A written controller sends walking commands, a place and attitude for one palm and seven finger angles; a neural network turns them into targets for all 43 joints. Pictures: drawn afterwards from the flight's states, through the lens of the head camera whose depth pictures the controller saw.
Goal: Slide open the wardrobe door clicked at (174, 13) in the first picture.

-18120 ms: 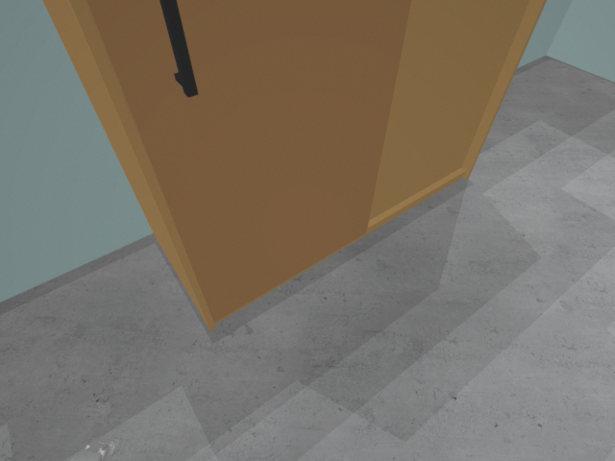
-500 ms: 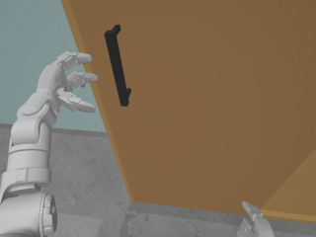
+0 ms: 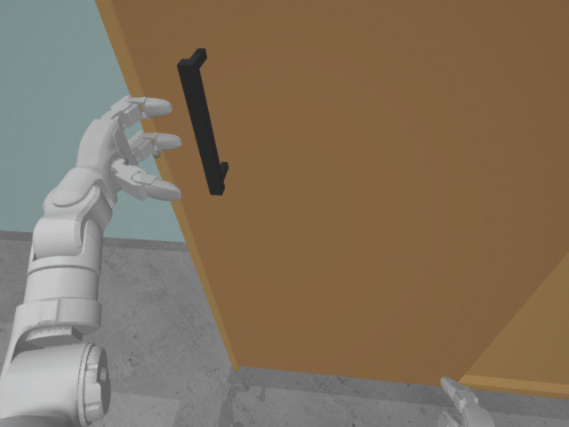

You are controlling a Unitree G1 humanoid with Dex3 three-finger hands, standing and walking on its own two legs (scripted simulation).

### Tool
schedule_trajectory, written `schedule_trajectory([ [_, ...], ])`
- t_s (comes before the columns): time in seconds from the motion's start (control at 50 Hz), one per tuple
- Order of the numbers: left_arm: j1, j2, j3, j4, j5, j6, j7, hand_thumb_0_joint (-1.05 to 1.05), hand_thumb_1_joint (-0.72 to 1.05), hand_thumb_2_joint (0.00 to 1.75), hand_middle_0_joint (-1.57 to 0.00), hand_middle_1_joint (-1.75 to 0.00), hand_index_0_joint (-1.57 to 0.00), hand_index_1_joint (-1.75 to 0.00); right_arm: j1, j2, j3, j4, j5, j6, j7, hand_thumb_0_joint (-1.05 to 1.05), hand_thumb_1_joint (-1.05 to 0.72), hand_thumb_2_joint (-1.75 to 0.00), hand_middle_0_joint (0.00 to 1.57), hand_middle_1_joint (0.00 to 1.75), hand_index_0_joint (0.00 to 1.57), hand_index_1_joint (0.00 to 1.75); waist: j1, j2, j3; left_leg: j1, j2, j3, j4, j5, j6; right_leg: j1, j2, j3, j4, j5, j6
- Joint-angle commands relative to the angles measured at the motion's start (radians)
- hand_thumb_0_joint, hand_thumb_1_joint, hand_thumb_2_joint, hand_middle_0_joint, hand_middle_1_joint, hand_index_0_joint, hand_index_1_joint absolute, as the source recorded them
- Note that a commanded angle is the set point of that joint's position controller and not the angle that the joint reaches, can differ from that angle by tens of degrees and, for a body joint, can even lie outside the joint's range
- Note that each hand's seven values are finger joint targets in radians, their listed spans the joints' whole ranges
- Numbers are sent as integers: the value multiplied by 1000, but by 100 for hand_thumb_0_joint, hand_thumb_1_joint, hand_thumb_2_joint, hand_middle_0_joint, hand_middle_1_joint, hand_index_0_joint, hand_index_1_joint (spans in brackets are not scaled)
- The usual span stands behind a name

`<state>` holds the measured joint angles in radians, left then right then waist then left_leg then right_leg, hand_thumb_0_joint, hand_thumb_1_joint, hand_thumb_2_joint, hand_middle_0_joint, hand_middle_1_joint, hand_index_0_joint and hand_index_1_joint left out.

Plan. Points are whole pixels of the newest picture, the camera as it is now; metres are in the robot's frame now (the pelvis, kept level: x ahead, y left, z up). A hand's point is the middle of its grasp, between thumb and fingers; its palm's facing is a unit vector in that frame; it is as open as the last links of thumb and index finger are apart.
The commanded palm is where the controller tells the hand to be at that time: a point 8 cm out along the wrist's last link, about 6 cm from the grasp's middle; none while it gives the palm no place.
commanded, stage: move the hooked fingers beside the handle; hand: left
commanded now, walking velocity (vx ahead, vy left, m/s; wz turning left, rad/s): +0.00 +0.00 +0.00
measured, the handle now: (209, 127) +0.45 +0.12 +0.23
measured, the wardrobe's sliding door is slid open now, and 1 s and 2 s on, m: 0.00 0.00 0.00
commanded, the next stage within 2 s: feel for the door with the fingertips in 0.44 s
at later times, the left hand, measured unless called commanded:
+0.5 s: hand (145, 154) +0.38 +0.19 +0.23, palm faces -0.03 -1.00 -0.03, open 14.0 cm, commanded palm +0.36 +0.24 +0.24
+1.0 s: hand (178, 155) +0.38 +0.15 +0.23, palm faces -0.04 -1.00 -0.02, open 14.0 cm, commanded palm +0.36 +0.20 +0.24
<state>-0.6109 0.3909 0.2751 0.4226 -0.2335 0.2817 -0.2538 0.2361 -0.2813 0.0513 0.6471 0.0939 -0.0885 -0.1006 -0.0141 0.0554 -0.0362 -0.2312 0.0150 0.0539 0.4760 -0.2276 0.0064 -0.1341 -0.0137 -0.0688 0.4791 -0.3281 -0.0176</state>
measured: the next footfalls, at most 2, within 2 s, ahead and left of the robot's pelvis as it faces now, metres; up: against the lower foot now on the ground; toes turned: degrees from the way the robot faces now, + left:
none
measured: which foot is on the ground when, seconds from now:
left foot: down 0.00-1.00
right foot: down 0.00-1.00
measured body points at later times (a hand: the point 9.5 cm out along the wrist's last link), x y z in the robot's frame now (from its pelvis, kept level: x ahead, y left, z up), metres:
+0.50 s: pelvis +0.00 +0.00 +0.00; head -0.03 -0.02 +0.45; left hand +0.38 +0.25 +0.24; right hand +0.16 -0.25 -0.09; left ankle +0.02 +0.12 -0.74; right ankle -0.04 -0.10 -0.74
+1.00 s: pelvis -0.01 +0.00 +0.00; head -0.03 -0.02 +0.45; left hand +0.38 +0.20 +0.24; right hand +0.17 -0.23 -0.08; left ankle +0.02 +0.12 -0.74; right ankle -0.04 -0.10 -0.74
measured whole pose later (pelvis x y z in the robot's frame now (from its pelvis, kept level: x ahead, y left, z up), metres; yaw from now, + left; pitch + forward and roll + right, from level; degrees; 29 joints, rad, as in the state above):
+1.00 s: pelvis -0.01 +0.00 +0.00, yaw +0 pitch -2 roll +0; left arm -0.58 0.29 0.22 0.28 -0.23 0.35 -0.15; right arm 0.18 -0.25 0.07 0.63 0.08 -0.05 -0.09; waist -0.01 0.05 -0.04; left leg -0.21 0.02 0.06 0.46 -0.22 0.01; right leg -0.12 -0.01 -0.06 0.47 -0.32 -0.02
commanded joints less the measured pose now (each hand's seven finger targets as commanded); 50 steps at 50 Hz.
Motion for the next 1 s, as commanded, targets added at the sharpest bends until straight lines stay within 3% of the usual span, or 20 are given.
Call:
schedule_trajectory([
  [0.0,-463,259,81,-299,-10,-77,12,0,-50,30,-30,-120,-30,-120,-134,-106,-39,-170,0,-54,-5,0,-90,-90,20,30,20,30,15,-38,-301,264,-8,-70,-15,286,48,-45,-4,29,-57,424,-5],
  [0.04,-430,247,83,-303,-19,-76,8,0,-50,30,-30,-120,-30,-120,-141,-103,-36,-175,0,-53,-3,0,-90,-90,20,30,20,30,20,-40,-305,269,-9,-64,-14,293,48,-41,-2,30,-56,440,-3],
  [0.08,-420,254,83,-252,-22,-67,0,0,-50,30,-30,-120,-30,-120,-136,-108,-36,-164,2,-48,-6,0,-90,-90,20,30,20,30,12,-69,-248,241,-7,-64,-20,257,49,-58,-2,29,-69,419,1],
  [0.12,-426,250,74,-206,-21,-49,-2,0,-50,30,-30,-120,-30,-120,-140,-109,-35,-159,7,-44,-10,0,-90,-90,20,30,20,30,7,-53,-206,220,-9,-59,-27,204,47,-90,-2,33,-82,364,3],
  [0.16,-425,268,80,-211,-14,-47,1,0,-50,30,-30,-120,-30,-120,-135,-111,-37,-161,7,-42,-9,0,-90,-90,20,30,20,30,14,-36,-223,229,-8,-64,-23,211,47,-83,-4,35,-83,360,-1],
  [0.2,-473,242,51,-214,-17,-50,-2,0,-50,30,-30,-120,-30,-120,-140,-107,-34,-161,8,-42,-11,0,-90,-90,20,30,20,30,-2,-49,-219,230,-11,-66,-26,197,49,-92,-3,34,-86,347,0],
  [0.26,-467,299,97,-233,-19,-72,-7,0,-50,30,-30,-120,-30,-120,-134,-113,-37,-163,4,-44,-12,0,-90,-90,20,30,20,30,10,-40,-270,246,-11,-70,-19,233,50,-58,-4,37,-79,384,-2],
  [0.32,-497,229,42,-235,-26,-79,-21,0,-50,30,-30,-120,-30,-120,-142,-104,-32,-165,7,-50,-11,0,-90,-90,20,30,20,30,-1,-25,-258,262,-12,-71,-19,233,48,-79,-2,32,-75,381,-4],
  [0.4,-432,253,76,-198,-31,-65,-18,0,-50,30,-30,-120,-30,-120,-139,-110,-35,-162,6,-49,-8,0,-90,-90,20,30,20,30,11,-61,-233,233,-12,-68,-23,225,49,-74,-3,32,-81,386,0],
  [0.46,-431,273,76,-184,-20,-57,-14,0,-50,30,-30,-120,-30,-120,-134,-117,-37,-157,9,-42,-7,0,-90,-90,20,30,20,30,12,-40,-218,219,-10,-69,-26,201,46,-82,-4,34,-85,348,-2],
  [0.54,-486,239,55,-288,-24,-77,-7,0,-50,30,-30,-120,-30,-120,-146,-105,-35,-177,5,-50,-6,0,-90,-90,20,30,20,30,8,-12,-278,264,-12,-75,-23,235,46,-69,-1,31,-73,366,-6],
  [0.6,-460,182,24,-314,-33,-80,-3,0,-50,30,-30,-120,-30,-120,-151,-100,-33,-175,2,-56,-4,0,-90,-90,20,30,20,30,9,-27,-273,276,-7,-79,-24,253,45,-73,3,23,-68,375,-8],
  [0.66,-412,177,31,-295,-30,-54,19,0,-50,30,-30,-120,-30,-120,-152,-103,-35,-165,2,-52,0,0,-90,-90,20,30,20,30,19,-47,-247,258,-4,-77,-29,229,43,-80,3,21,-76,348,-5],
  [0.72,-451,129,-2,-323,-21,-26,51,0,-50,30,-30,-120,-30,-120,-165,-94,-32,-166,2,-47,3,0,-90,-90,20,30,20,30,13,-22,-226,249,-5,-78,-36,200,40,-102,4,20,-76,309,-5],
  [0.82,-450,129,14,-374,-16,-13,96,0,-50,30,-30,-120,-30,-120,-178,-89,-30,-166,-6,-34,6,0,-90,-90,20,30,20,30,18,-67,-259,255,-5,-72,-33,229,42,-68,3,23,-72,345,-3],
  [0.86,-395,144,37,-379,-11,-11,107,0,-50,30,-30,-120,-30,-120,-183,-91,-32,-171,-10,-28,8,0,-90,-90,20,30,20,30,32,-90,-270,252,-3,-71,-32,244,44,-46,4,25,-71,362,-1],
  [0.88,-386,118,16,-377,-11,-6,108,0,-50,30,-30,-120,-30,-120,-190,-86,-28,-176,-9,-23,8,0,-90,-90,20,30,20,30,31,-83,-260,242,-6,-63,-35,239,44,-45,1,26,-71,365,0],
  [0.92,-438,144,27,-359,-5,3,117,0,-50,30,-30,-120,-30,-120,-184,-87,-28,-166,-7,-14,6,0,-90,-90,20,30,20,30,19,-78,-235,235,-6,-60,-35,214,43,-63,3,30,-80,345,2],
  [0.96,-420,165,42,-345,2,4,122,0,-50,30,-30,-120,-30,-120,-183,-91,-30,-166,-7,-8,6,0,-90,-90,20,30,20,30,26,-74,-236,230,-5,-62,-36,215,44,-54,2,32,-84,343,1],
  [0.98,-430,140,15,-341,0,7,118,0,-50,30,-30,-120,-30,-120,-189,-88,-27,-170,-6,-5,4,0,-90,-90,20,30,20,30,19,-62,-228,225,-7,-58,-39,204,45,-59,0,35,-85,338,2],
])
